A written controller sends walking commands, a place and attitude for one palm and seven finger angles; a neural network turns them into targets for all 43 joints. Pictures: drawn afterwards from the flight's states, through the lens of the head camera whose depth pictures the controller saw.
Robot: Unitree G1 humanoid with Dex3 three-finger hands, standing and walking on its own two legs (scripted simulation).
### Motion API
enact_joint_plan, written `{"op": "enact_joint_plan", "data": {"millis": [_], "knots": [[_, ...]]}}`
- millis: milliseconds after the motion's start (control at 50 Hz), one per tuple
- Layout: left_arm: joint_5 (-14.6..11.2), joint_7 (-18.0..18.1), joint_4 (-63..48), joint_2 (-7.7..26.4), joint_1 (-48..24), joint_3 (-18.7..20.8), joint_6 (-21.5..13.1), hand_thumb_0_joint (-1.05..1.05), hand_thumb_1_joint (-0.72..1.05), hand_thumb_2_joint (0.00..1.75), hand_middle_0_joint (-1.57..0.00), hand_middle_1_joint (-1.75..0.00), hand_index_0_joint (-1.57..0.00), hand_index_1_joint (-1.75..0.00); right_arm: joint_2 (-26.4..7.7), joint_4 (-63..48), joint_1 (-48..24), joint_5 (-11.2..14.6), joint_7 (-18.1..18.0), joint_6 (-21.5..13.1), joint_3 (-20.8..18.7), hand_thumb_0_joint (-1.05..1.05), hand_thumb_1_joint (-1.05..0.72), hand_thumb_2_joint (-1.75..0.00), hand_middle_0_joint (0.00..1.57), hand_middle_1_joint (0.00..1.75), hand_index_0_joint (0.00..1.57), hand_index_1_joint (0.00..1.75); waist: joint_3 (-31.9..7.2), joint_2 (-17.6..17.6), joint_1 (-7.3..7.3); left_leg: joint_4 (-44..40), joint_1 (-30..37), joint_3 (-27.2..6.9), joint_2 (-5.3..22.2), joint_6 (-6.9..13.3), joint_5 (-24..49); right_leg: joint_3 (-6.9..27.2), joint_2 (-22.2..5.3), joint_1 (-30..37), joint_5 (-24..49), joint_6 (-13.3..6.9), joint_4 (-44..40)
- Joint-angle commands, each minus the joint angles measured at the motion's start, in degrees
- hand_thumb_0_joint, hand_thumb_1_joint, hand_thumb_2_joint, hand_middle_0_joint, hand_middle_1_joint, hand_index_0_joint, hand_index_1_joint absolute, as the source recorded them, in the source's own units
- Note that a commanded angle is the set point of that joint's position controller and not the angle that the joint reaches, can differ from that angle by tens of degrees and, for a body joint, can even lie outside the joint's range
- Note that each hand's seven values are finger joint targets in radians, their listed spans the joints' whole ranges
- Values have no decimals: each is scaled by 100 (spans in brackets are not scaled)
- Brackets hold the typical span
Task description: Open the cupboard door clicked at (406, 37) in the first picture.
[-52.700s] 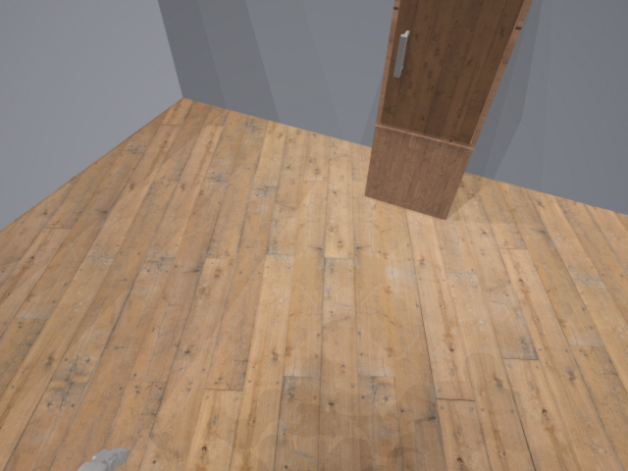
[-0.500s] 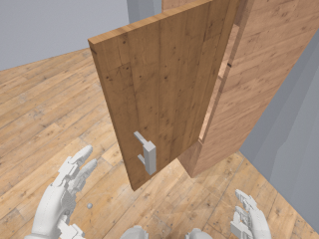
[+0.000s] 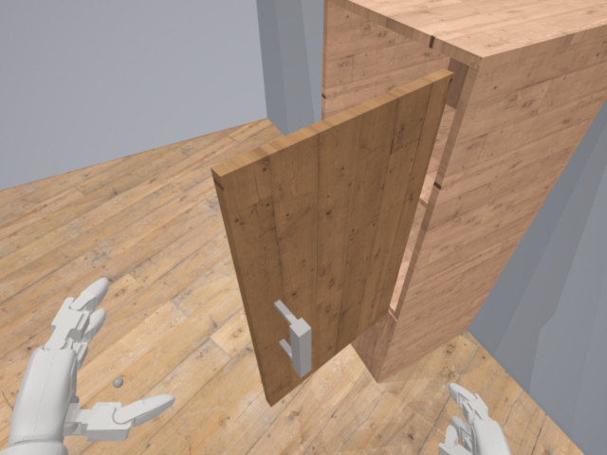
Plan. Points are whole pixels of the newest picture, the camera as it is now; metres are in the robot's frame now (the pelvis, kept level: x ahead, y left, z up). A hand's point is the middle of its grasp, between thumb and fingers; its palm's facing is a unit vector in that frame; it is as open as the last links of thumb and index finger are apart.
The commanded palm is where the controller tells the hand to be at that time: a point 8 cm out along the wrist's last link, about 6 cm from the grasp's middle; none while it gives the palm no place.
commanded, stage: draw the hand back to the body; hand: left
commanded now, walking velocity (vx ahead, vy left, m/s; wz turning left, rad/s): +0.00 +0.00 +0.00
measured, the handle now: (292, 339) +0.30 +0.05 -0.03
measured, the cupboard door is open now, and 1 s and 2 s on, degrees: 100 100 100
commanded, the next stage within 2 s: step back with the hand held close in 0.76 s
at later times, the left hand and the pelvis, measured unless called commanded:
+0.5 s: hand (52, 305) +0.19 +0.24 +0.20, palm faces +0.47 -0.78 -0.41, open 8.0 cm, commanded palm +0.14 +0.28 +0.20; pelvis +0.00 -0.02 +0.03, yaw -1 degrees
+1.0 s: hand (65, 305) +0.20 +0.24 +0.20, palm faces +0.44 -0.77 -0.46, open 7.4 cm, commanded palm +0.14 +0.27 +0.21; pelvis -0.01 -0.03 +0.04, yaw -1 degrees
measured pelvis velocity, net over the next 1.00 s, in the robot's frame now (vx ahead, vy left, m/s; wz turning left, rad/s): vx -0.01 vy -0.03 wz -0.02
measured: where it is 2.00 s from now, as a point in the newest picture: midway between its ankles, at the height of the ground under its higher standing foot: outside the picture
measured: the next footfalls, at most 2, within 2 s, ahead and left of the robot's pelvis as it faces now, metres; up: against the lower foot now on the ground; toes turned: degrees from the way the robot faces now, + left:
right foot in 1.88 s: -0.13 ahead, -0.12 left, +0.00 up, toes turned +7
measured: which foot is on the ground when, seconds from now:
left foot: down 0.00-1.00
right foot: down 0.00-1.00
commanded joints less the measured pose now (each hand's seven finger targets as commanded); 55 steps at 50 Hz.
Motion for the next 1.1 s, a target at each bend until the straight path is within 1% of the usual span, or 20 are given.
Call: {"op": "enact_joint_plan", "data": {"millis": [0,60,100,260,360,420,500,560,580,640,760,840,860,880,900,920,940,980,1000,1080], "knots": [[20,197,-1353,784,-552,720,-413,0,27,63,-18,-30,-18,-30,-642,-773,-674,-34,-55,-524,-287,0,-90,-90,20,30,20,30,-115,-26,25,-1307,534,-273,236,-193,1843,-65,-8,693,1106,-229,-851],[19,203,-1346,846,-686,906,-476,0,37,68,-18,-30,-18,-30,-643,-607,-722,-41,-15,-640,-288,0,-90,-90,20,30,20,30,-35,104,63,-1528,778,-270,252,-242,2120,-76,-11,924,1239,-220,-1028],[-4,193,-1230,924,-743,1078,-492,0,44,70,-18,-30,-18,-30,-637,-516,-815,-46,-8,-669,-292,0,-90,-90,20,30,20,30,91,-73,91,-1639,879,-213,244,-230,2212,-68,-5,1089,1402,-220,-1180],[-121,123,-987,1181,-1217,1749,-679,0,73,82,-19,-30,-19,-30,-629,-228,-1062,-68,55,-696,-355,0,-90,-90,20,30,20,30,260,-149,181,-2083,1269,-33,212,-187,2209,2,9,1638,1709,-223,-1673],[-151,114,-1102,1384,-1673,2064,-804,0,90,90,-20,-30,-20,-30,-632,-53,-1169,-99,86,-736,-385,0,-90,-90,20,30,20,30,165,125,193,-2227,1582,67,182,-164,2323,62,-4,1860,1932,-214,-1914],[-170,21,-619,931,-1406,1686,-762,0,90,90,-20,-30,-20,-30,-638,36,-1194,-97,142,-699,-407,0,-90,-90,20,30,20,30,542,2,147,-2319,1619,102,203,-153,2295,49,1,1771,1881,-183,-2047],[-204,-25,-465,983,-1442,1705,-764,0,90,90,-20,-30,-20,-30,-670,41,-1272,-110,146,-619,-468,0,-90,-90,20,30,20,30,595,-408,163,-2420,1700,138,194,-85,2013,105,-4,1824,1687,-148,-2260],[-172,-2,-851,1215,-1573,1893,-854,0,90,90,-20,-30,-20,-30,-657,35,-1328,-140,116,-650,-489,0,-90,-90,20,30,20,30,157,-303,215,-2406,1896,186,146,-52,2192,161,-19,2067,1920,-154,-2276],[-146,13,-941,1338,-1641,1965,-864,0,90,90,-20,-30,-20,-30,-649,70,-1366,-148,105,-664,-475,0,-90,-90,20,30,20,30,110,-33,236,-2404,1936,201,133,-67,2209,195,-33,2116,1940,-172,-2295],[-121,44,-1094,1289,-1644,1917,-904,0,90,90,-20,-30,-20,-30,-600,103,-1373,-153,97,-741,-451,0,-90,-90,20,30,20,30,149,246,223,-2437,1991,209,108,-94,2249,188,-29,2090,1963,-176,-2346],[-135,25,-607,1126,-1544,1848,-884,0,90,90,-20,-30,-20,-30,-594,217,-1386,-153,96,-774,-480,0,-90,-90,20,30,20,30,623,-213,189,-2556,1957,213,139,-81,2016,174,19,1884,1663,-138,-2541],[-144,-23,-522,1049,-1556,1785,-898,0,90,90,-20,-30,-20,-30,-615,228,-1409,-149,123,-736,-502,0,-90,-90,20,30,20,30,612,-101,199,-2603,2000,219,138,-72,1972,201,15,1917,1552,-135,-2608],[-118,-4,-740,1159,-2052,1788,-945,0,90,90,-20,-30,-20,-30,-636,242,-1433,-157,124,-751,-495,0,-90,-90,20,30,20,30,491,-52,164,-2627,2050,212,120,-71,1955,200,8,1943,1542,-134,-2611],[13,88,-848,2067,-3033,2670,-1255,0,90,90,-20,-30,-20,-30,-661,13,-1279,-80,135,-651,-390,0,-90,-90,20,30,20,30,1175,104,-80,-2552,1526,38,140,-41,1432,693,-206,1360,1495,-138,-2923],[-10,17,-380,1485,-2147,2270,-1268,0,90,90,-20,-30,-20,-30,-676,142,-1298,-129,120,-576,-496,0,-90,-90,20,30,20,30,859,-559,-92,-2352,1599,-69,176,-14,1507,740,-311,1340,1575,-147,-2960],[-14,-17,-209,1331,-1555,2152,-1210,0,90,90,-20,-30,-20,-30,-726,130,-1336,-160,145,-502,-539,0,-90,-90,20,30,20,30,717,-650,-90,-2254,1741,6,166,3,1700,790,-357,1302,1796,-164,-2979],[-10,-53,-333,1205,-1410,1999,-1208,0,90,90,-20,-30,-20,-30,-748,73,-1340,-160,166,-436,-558,0,-90,-90,20,30,20,30,570,-631,-103,-2203,1793,37,161,-10,1862,757,-393,1337,2029,-163,-2907],[5,-48,-683,1206,-1207,1988,-1282,0,90,90,-20,-30,-20,-30,-791,26,-1356,-187,162,-361,-584,0,-90,-90,20,30,20,30,187,-159,-105,-2292,1780,54,205,-43,2318,572,-416,1620,2617,-174,-2607],[-1,-25,-721,1237,-1001,2040,-1280,0,90,90,-20,-30,-20,-30,-786,-9,-1324,-184,159,-323,-591,0,-90,-90,20,30,20,30,-24,-84,-108,-2354,1793,35,261,-61,2634,504,-369,1753,2864,-155,-2420],[-19,64,-1102,1555,-703,2390,-1277,0,90,90,-20,-30,-20,-30,-755,-129,-1368,-167,128,-172,-659,0,-90,-90,20,30,20,30,-588,-211,-78,-2287,1719,14,339,-101,3526,359,-283,2144,3751,-107,-1986]]}}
